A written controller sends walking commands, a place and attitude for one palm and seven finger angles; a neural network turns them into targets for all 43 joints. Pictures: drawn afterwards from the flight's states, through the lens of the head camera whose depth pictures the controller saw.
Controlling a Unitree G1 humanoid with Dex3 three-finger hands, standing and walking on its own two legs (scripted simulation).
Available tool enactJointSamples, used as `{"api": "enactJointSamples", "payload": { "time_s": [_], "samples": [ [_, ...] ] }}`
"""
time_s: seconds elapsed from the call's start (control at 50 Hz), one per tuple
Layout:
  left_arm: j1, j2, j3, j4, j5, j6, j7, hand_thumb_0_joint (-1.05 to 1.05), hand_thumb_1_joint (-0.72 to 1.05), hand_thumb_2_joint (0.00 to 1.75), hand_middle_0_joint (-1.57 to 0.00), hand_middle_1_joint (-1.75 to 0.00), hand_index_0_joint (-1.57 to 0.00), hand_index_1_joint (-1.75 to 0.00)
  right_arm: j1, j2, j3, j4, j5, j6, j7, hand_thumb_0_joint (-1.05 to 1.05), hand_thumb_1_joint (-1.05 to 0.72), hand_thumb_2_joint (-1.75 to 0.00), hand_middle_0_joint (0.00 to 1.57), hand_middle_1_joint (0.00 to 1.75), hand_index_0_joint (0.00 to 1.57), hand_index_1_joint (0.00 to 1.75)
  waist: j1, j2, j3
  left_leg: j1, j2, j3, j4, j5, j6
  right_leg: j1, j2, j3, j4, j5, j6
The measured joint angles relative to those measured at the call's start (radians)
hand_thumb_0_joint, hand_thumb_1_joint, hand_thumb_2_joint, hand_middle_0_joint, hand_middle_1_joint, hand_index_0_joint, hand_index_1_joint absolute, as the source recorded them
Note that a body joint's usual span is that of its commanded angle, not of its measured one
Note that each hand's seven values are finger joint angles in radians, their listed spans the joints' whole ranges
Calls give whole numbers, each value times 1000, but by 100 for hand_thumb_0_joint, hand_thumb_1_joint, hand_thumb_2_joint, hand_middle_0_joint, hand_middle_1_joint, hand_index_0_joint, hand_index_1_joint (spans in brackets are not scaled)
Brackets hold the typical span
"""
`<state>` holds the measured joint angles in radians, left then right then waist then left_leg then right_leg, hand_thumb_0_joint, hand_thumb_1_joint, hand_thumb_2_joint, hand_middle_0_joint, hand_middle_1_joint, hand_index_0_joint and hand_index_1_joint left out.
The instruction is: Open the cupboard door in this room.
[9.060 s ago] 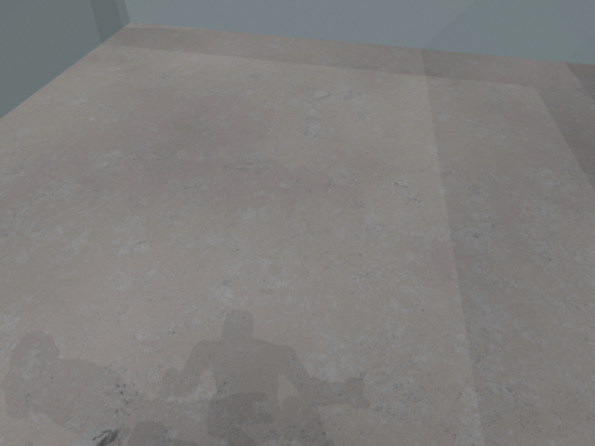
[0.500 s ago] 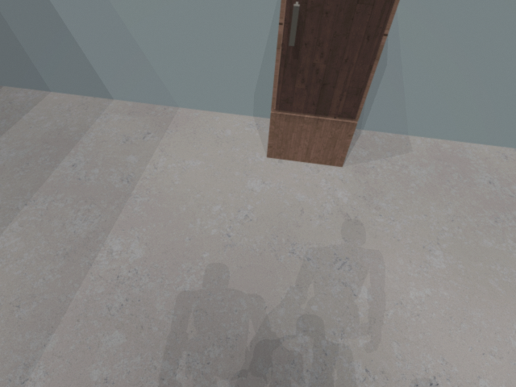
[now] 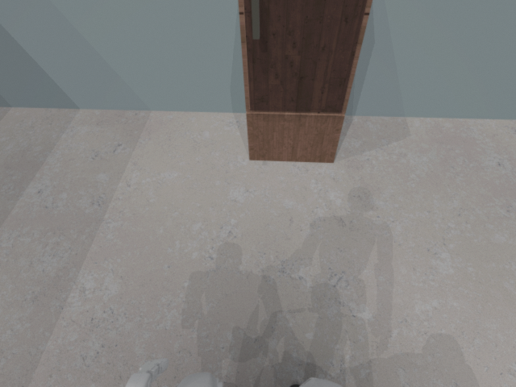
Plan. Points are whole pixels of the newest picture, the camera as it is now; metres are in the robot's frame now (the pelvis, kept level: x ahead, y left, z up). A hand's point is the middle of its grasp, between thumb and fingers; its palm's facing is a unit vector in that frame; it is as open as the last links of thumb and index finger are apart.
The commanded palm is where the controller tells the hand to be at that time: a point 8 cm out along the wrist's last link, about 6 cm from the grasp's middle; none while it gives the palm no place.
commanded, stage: stand and wait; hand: left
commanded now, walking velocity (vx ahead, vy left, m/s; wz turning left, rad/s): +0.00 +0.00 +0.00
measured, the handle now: (256, 12) +1.21 +0.02 +0.01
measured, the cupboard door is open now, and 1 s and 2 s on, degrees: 0 0 0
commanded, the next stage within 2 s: look at it before walking up in 1.10 s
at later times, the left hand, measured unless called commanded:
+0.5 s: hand out of the picture +0.03 +0.19 -0.16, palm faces +0.04 -0.98 -0.18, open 7.4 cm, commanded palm none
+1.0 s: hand out of the picture +0.09 +0.19 -0.16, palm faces +0.00 -0.98 -0.20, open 7.3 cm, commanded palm none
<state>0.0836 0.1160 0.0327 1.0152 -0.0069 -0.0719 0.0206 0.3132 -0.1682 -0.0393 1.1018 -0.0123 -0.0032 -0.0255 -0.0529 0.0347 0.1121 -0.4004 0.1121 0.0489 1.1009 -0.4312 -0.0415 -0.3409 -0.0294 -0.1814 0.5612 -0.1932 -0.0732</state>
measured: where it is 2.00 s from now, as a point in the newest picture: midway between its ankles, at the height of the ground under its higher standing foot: outside the picture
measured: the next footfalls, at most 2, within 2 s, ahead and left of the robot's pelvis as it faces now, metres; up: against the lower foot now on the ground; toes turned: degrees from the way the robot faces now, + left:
left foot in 0.18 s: +0.11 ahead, +0.14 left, +0.00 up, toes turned +6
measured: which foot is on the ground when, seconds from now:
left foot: up 0.00-0.16, down 0.18-1.00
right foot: down 0.00-1.00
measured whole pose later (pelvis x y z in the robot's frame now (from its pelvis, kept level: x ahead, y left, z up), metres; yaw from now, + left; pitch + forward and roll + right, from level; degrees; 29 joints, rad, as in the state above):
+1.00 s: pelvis +0.09 +0.02 +0.02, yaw -2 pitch -2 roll +1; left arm 0.29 0.14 0.00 1.15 0.00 -0.03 0.04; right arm 0.33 -0.10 0.01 1.18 -0.01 -0.02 -0.03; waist -0.01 0.00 0.03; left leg -0.08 0.04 0.14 0.37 -0.25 -0.01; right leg -0.12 -0.03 -0.13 0.41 -0.25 -0.02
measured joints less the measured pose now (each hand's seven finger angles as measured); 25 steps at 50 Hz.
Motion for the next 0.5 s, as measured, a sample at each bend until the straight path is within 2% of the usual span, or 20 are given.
{"api": "enactJointSamples", "payload": {
  "time_s": [0.08,0.18,0.26,0.34,0.5],
  "samples": [
    [22,27,-2,5,12,28,4,-4,95,89,-21,-30,-20,-30,-79,-18,6,-60,-4,5,-1,0,-91,-90,20,30,19,29,30,4,-40,-21,11,13,-207,52,-8,42,19,-10,-52,4,-4],
    [71,48,-9,43,15,50,-4,-2,93,89,-20,-30,-20,-30,-131,-14,19,-84,-7,-8,7,0,-91,-90,20,30,19,29,52,6,-82,103,1,17,-495,158,-6,80,44,-14,-51,-25,9],
    [118,63,-10,78,12,69,-2,-1,93,90,-20,-30,-20,-30,-135,13,31,-66,-5,-15,4,0,-93,-90,20,30,20,29,70,-44,-100,173,-31,41,-577,179,23,130,20,6,-95,-25,36],
    [174,60,-24,110,12,60,-4,0,92,90,-20,-30,-20,-30,-130,10,39,-46,-1,-15,3,-1,-93,-90,20,30,20,30,85,-50,-108,228,-56,57,-672,207,32,167,5,18,-157,-7,47],
    [253,34,-41,172,12,54,2,1,91,90,-20,-30,-20,-30,-103,-10,42,3,3,-16,-5,-1,-94,-90,20,30,20,30,80,-34,-91,287,-78,77,-742,213,43,202,-10,36,-188,-14,63]
  ]
}}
